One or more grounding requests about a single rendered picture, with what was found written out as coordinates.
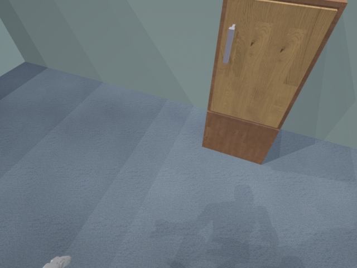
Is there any robot left hand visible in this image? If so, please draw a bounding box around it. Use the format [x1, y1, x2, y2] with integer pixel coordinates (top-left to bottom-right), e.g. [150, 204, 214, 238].
[43, 256, 71, 268]

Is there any handle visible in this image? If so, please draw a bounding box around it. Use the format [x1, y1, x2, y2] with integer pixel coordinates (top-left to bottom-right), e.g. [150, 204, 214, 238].
[223, 24, 235, 64]

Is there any cupboard door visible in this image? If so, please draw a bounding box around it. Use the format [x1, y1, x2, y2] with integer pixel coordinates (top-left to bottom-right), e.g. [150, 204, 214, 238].
[210, 0, 337, 128]

